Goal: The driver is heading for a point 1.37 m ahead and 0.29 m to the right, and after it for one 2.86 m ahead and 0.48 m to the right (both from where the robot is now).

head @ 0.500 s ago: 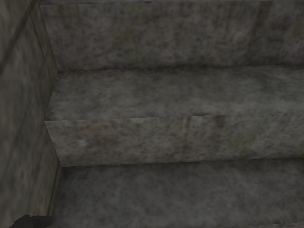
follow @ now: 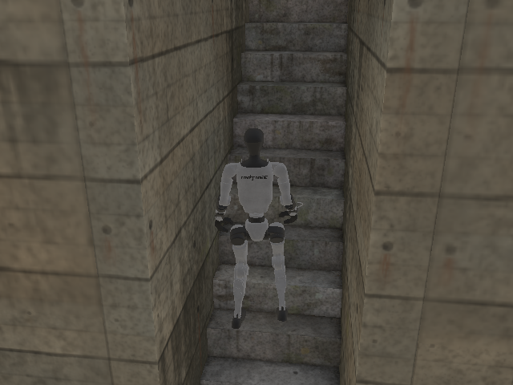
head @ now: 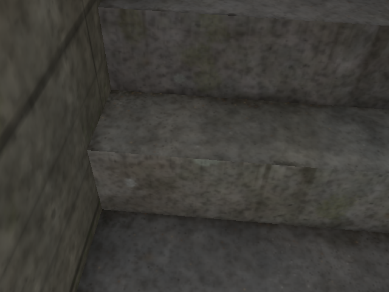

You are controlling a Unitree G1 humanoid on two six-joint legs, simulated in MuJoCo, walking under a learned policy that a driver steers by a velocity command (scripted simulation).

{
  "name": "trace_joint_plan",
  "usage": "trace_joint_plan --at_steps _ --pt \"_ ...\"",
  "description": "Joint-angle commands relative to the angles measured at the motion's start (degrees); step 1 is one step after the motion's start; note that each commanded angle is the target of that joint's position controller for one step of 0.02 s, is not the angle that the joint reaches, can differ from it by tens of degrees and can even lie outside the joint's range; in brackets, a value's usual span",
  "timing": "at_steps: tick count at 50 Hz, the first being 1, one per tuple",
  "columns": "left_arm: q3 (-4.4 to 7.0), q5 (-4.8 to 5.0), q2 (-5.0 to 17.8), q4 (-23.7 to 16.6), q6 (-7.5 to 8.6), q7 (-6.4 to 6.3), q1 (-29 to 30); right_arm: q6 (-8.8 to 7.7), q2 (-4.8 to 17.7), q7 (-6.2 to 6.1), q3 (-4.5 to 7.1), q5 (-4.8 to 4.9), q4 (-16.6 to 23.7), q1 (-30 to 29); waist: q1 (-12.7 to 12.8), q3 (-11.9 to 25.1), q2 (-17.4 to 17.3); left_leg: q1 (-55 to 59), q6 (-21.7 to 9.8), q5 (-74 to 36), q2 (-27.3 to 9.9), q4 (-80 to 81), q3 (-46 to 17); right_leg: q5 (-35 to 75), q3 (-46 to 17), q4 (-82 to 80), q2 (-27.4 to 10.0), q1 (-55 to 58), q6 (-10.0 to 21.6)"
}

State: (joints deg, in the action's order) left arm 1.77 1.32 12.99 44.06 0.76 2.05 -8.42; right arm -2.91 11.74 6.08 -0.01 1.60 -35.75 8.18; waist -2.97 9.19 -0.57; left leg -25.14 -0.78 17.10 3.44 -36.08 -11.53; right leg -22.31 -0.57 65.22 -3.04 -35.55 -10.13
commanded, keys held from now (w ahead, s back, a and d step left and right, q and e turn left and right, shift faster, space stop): e+shift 0.50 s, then q+shift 0.12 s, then w+q+shift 0.38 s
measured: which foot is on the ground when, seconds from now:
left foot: down 0.00-0.20, up 0.22-0.66, down 0.68-0.98, up 1.00-1.00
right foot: up 0.00-0.16, down 0.18-0.68, up 0.70-0.98, down 1.00-1.00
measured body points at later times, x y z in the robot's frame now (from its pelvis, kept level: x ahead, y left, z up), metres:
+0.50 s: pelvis -0.08 -0.10 +0.01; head -0.07 -0.11 +0.46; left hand +0.12 +0.09 -0.09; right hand +0.02 -0.39 -0.06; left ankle -0.04 +0.05 -0.63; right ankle -0.07 -0.19 -0.73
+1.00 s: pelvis -0.04 -0.14 +0.00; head -0.01 -0.14 +0.45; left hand +0.23 +0.00 -0.07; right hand -0.16 -0.37 -0.13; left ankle -0.03 +0.01 -0.72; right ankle -0.05 -0.24 -0.73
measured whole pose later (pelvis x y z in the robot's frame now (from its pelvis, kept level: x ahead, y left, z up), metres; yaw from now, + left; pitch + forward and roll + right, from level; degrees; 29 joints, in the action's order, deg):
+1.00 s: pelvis -0.04 -0.14 +0.00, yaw -13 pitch +6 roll -1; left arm -0.7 1.2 9.8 33.2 2.5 -4.0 -3.8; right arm -4.4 10.3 -0.5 5.4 -0.6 -50.2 30.2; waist -4.2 2.4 -0.1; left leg -22.4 -9.1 20.4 5.5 -41.9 -16.3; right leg -17.5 4.9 30.4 0.8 -22.1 3.5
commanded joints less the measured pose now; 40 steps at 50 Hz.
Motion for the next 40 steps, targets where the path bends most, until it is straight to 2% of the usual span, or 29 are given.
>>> trace_joint_plan --at_steps 1,3,4,6,7,9,10,11,12,13,14,15,16,18,20,21,23,24,25,27,29,32,33,34,35,36,37,38,40 --pt "1.91 0.26 5.84 -4.11 3.51 -2.2 -0.87 -0.65 12.13 -2.28 5.21 -2.0 3.72 5.8 -2.17 3.9 -9.98 21.8 -19.94 -55.03 -22.08 2.71 -12.46 -3.91 -2.15 6.17 -1.01 -4.23 0.04" --pt "2.15 0.46 4.62 -4.26 4.58 -3.19 -3.95 -2.03 9.75 -4.29 4.47 -1.66 7.14 -0.7 0.34 1.07 -7.91 15.37 -17.86 -44.43 -22.07 4.92 -9.05 -7.25 -3.7 7.66 -1.28 -1.35 2.7" --pt "2.63 -0.94 4.36 -5.83 4.74 -3.66 -1.1 -2.36 9.39 -4.48 4.06 -1.78 7.47 -2.64 1.47 -1.89 -9.16 12.18 -15.28 -37.07 -19.72 6.74 -5.32 -6.35 -1.99 2.85 -1.35 1.06 3.84" --pt "2.79 -1.19 2.67 -6.12 4.32 -2.8 -1.03 -1.11 10.1 -4.99 4.85 -1.1 9.25 -7.28 1.91 -3.66 -7.96 10.66 -11.01 -20.9 -16.97 9.11 -0.91 -0.32 2.69 -18.43 0.84 7.29 5.96" --pt "3.11 -1.42 2.1 -5.27 4.2 -2.09 -4.15 -0.21 12.3 -4.48 6.34 -2.16 9.52 -7.76 2.39 -4.28 -8.36 10.08 -9.61 -17.72 -16.11 7.75 -0.07 7.11 4.5 -22.84 2.49 12.06 6.63" --pt "2.27 -0.49 0.27 -3.61 4.72 -1.29 -7.54 1.95 13.02 -3.47 7.6 -1.22 6.76 -2.17 1.5 -5.56 -2.05 13.19 -7.73 -15.43 -15.73 1.97 0.62 18.31 4.5 -41.06 4.99 15.27 8.14" --pt "3.59 -2.22 4.82 -2.14 5.02 -2.53 -11.28 2.84 8.72 -3.79 7.5 -1.16 7.48 0.68 -1.0 -2.76 7.55 5.52 -0.84 -5.14 -8.73 -13.49 7.78 39.08 -11.82 -40.69 -2.11 23.03 15.73" --pt "6.13 -0.95 14.31 -1.94 5.04 -2.29 -18.34 1.4 5.77 -5.48 6.86 -3.29 12.4 -2.92 0.85 -3.02 18.28 -14.43 6.82 18.87 2.89 -33.27 14.58 52.37 -31.88 -41.18 -15.74 33.75 30.47" --pt "7.37 -2.26 18.08 -3.85 5.37 -1.58 -16.86 0.13 3.88 -6.58 5.7 -1.85 12.49 -3.85 5.2 -1.75 18.46 -19.03 7.8 22.84 3.44 -57.04 5.01 38.66 -37.98 -42.6 -18.08 28.08 32.85" --pt "6.86 -2.35 16.51 -4.58 5.78 -0.64 -11.76 -0.81 5.13 -6.61 5.9 -1.16 10.91 -4.45 5.4 -5.97 15.89 -23.38 5.1 17.78 2.18 -74.23 3.64 23.92 -33.96 -43.67 -13.59 19.46 29.19" --pt "5.46 -2.77 13.8 -6.41 4.81 -0.11 -4.1 -1.38 7.45 -6.51 6.0 -2.41 10.11 -3.91 4.64 -7.09 12.05 -24.97 2.41 11.51 0.33 -79.55 4.66 15.02 -27.44 -44.22 -9.66 14.09 25.31" --pt "3.14 -2.34 7.57 -6.47 3.53 -0.06 -1.06 -0.48 6.23 -6.26 5.29 -3.23 10.15 -6.28 4.51 -7.5 2.23 -24.96 0.57 4.85 -1.53 -69.51 4.01 11.38 -24.75 -42.96 -7.17 12.66 24.78" --pt "1.95 -1.25 5.26 -6.87 3.38 -0.68 0.06 -0.31 5.35 -6.48 4.92 -4.21 10.91 -8.19 4.57 -6.57 1.4 -23.56 0.59 4.29 -2.01 -65.56 4.05 11.47 -27.12 -42.75 -6.62 13.01 24.66" --pt "1.14 -0.21 5.43 -7.92 3.59 -2.49 -1.94 0.26 6.51 -7.05 5.32 -3.37 11.11 -7.62 4.34 -1.3 5.75 -24.21 3.89 4.57 -0.83 -59.87 2.6 10.43 -30.8 -44.85 -7.26 21.24 25.17" --pt "0.72 -1.77 6.26 -8.88 4.19 -4.62 -4.4 1.05 7.3 -7.16 5.09 -2.75 10.27 -3.11 4.54 -1.68 7.19 -23.63 6.73 3.97 -0.28 -53.45 1.55 7.11 -30.92 -46.6 -5.39 23.81 25.5" --pt "0.8 -2.18 7.19 -8.74 4.33 -4.7 -6.62 0.43 8.3 -7.64 4.97 -2.22 10.56 -3.87 5.11 -4.07 5.56 -25.31 7.27 6.28 -0.51 -48.67 2.2 9.64 -31.1 -46.16 -5.49 26.66 26.49" --pt "0.92 -2.38 8.21 -9.04 3.99 -4.09 -6.3 0.51 5.39 -7.59 3.36 -2.77 11.47 -2.55 3.8 -3.86 6.59 -18.71 7.21 8.19 -0.18 -33.02 4.84 9.27 -29.2 -48.91 -2.96 24.36 27.7" --pt "0.89 -2.43 8.22 -10.22 3.48 -3.72 -4.9 0.91 6.38 -7.55 3.82 -3.06 10.44 -0.88 3.64 -3.93 3.82 -15.1 7.16 8.8 0.33 -21.33 5.83 8.23 -28.31 -48.92 -1.22 23.4 27.08" --pt "1.15 -2.89 9.4 -11.93 3.13 -3.09 -2.6 0.75 6.22 -7.26 4.11 -3.59 8.82 1.75 2.2 -4.42 6.39 -7.98 6.21 5.97 0.27 -18.05 4.71 6.74 -29.86 -48.67 -0.95 19.82 26.25" --pt "0.61 -3.44 8.91 -14.33 2.28 -2.16 3.75 2.16 7.26 -4.91 3.92 -4.64 5.19 10.84 0.75 -2.79 8.0 -1.68 5.07 3.95 -0.67 -20.05 6.34 10.69 -28.74 -47.58 -3.6 15.59 26.28" --pt "0.05 -3.57 8.42 -12.91 1.43 -2.09 -0.05 3.15 7.33 -3.84 3.26 -4.48 5.12 8.93 4.61 -2.39 6.78 -5.75 3.45 4.92 -3.43 -13.01 5.26 6.55 -29.34 -45.13 -4.89 20.93 25.47" --pt "-0.39 -1.65 8.12 -5.89 -0.97 0.43 -4.75 3.58 4.1 -0.21 1.42 -3.21 -0.47 15.4 5.46 -7.12 5.63 6.7 1.98 4.65 -2.6 6.61 7.84 -14.46 -25.34 -46.23 -2.07 13.75 20.07" --pt "0.9 -3.95 2.17 -8.23 -2.89 -4.1 -4.62 3.15 -1.46 -7.94 1.51 0.32 -1.5 7.22 4.39 -4.49 12.21 8.79 -3.6 2.39 -0.24 10.3 11.4 -4.65 -11.91 -41.66 0.57 17.56 18.21" --pt "0.08 -3.26 7.84 -6.21 -2.14 -1.18 0.24 2.72 7.73 -2.92 2.04 -4.12 -5.51 26.9 2.5 -5.65 -2.29 11.51 -6.6 12.84 -6.37 14.49 -3.33 -14.54 -21.93 -34.09 -0.71 8.58 17.94" --pt "-0.9 -3.57 4.9 -9.78 -1.42 -0.02 7.33 1.93 10.93 -2.07 4.44 -4.23 -3.45 21.95 -1.25 -9.65 -7.09 14.09 -15.45 27.13 -12.43 21.04 -17.91 -7.87 -12.29 -22.22 5.0 -6.47 15.33" --pt "-1.85 -6.42 2.71 -8.72 -0.22 -0.02 8.92 1.88 14.18 -2.71 5.71 -4.35 -0.93 12.1 -1.76 -8.65 -10.67 8.76 -22.62 37.47 -19.56 25.46 -34.0 0.82 -3.07 -4.12 8.28 -10.98 10.75" --pt "-1.48 -6.13 3.66 -7.63 1.05 -0.99 8.2 1.28 11.81 -3.66 4.7 -4.87 -0.33 11.34 -0.57 -9.07 -7.8 3.12 -22.75 32.87 -21.58 25.56 -38.94 3.22 -7.35 12.84 6.63 -12.48 10.73" --pt "-1.0 -4.1 6.11 -6.97 2.45 -1.87 8.38 0.14 9.87 -3.74 3.94 -3.91 -0.99 12.02 -1.75 -6.68 -5.14 6.53 -19.65 27.27 -16.58 21.88 -28.73 2.34 -4.52 17.6 7.91 -17.13 10.18" --pt "-1.94 -5.01 3.48 -8.11 2.0 -2.62 13.93 -0.49 5.8 -3.5 1.91 -4.47 -5.1 18.98 -3.98 -6.17 -2.64 13.29 -17.22 21.2 -14.3 19.74 -26.11 3.59 -3.16 14.56 6.34 -21.46 12.55"
Keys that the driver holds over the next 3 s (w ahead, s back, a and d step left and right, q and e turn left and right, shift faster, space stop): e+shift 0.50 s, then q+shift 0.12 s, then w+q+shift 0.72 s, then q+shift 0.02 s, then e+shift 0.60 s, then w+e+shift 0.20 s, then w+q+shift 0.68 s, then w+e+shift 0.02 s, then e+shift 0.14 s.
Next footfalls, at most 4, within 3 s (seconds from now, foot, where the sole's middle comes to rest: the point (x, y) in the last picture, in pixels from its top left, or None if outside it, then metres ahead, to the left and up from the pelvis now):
0.18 right None -0.03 -0.20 -0.77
0.68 left None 0.00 0.01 -0.76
1.00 right None -0.01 -0.25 -0.77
1.42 left None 0.25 -0.05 -0.55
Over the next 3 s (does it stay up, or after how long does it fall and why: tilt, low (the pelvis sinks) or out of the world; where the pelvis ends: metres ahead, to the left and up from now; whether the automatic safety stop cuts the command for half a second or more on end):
stays up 0.60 -0.07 0.66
